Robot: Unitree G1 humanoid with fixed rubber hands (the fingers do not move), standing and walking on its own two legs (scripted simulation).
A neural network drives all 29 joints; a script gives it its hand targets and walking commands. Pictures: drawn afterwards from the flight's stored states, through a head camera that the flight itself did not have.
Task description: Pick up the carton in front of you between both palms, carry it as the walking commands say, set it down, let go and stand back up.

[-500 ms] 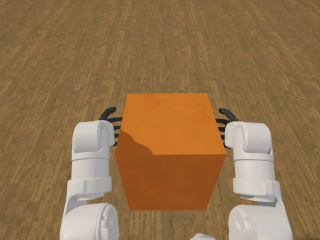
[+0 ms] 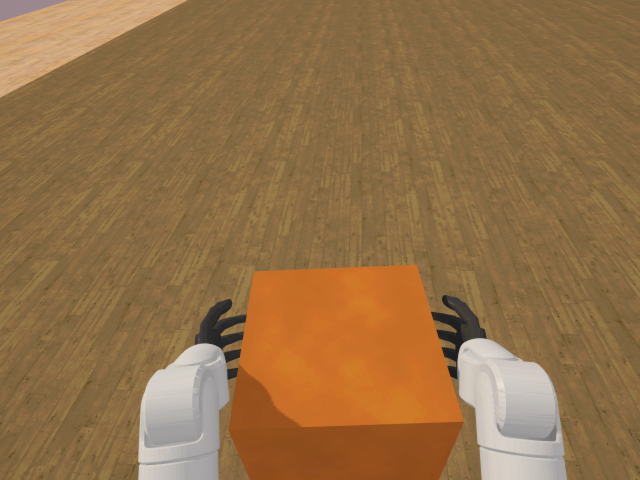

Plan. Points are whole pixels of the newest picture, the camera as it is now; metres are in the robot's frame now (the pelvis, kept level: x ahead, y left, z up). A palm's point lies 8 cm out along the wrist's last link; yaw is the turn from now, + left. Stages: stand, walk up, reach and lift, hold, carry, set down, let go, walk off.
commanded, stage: carry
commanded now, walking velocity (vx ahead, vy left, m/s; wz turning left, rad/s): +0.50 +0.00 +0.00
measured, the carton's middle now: (340, 390) +0.26 +0.01 +0.00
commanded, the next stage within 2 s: none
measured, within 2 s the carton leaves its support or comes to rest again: neither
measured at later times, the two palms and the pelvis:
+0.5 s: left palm (236, 218) +0.56 +0.19 +0.06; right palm (402, 221) +0.53 -0.11 +0.06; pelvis +0.29 +0.06 +0.00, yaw -3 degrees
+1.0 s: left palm (269, 144) +0.82 +0.15 +0.08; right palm (400, 141) +0.82 -0.15 +0.07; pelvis +0.55 +0.00 -0.01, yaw -1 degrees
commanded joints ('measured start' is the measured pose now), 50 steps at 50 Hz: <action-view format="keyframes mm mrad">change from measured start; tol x32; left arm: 1 -549 -910 -703 -115 -450 -11 -276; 50 -530 -918 -703 -149 -434 -23 -266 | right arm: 1 -556 932 711 -115 415 -32 230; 50 -555 935 720 -164 431 -35 226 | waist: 1 -7 -135 -111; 14 -53 320 -266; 38 -3 -283 -352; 50 -23 -49 -312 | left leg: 1 -39 10 29 -155 128 -9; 11 347 -90 192 -390 84 53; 14 837 321 -597 -596 18 245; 35 547 75 134 -309 540 40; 39 22 -62 -16 205 -349 -25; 50 466 92 -26 -444 284 7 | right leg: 1 112 -245 184 -197 3 -82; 11 104 -172 5 177 374 9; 16 -545 -68 172 961 -232 57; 32 -360 -44 -3 174 207 59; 37 361 -328 285 164 912 -41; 50 33 -177 46 110 189 24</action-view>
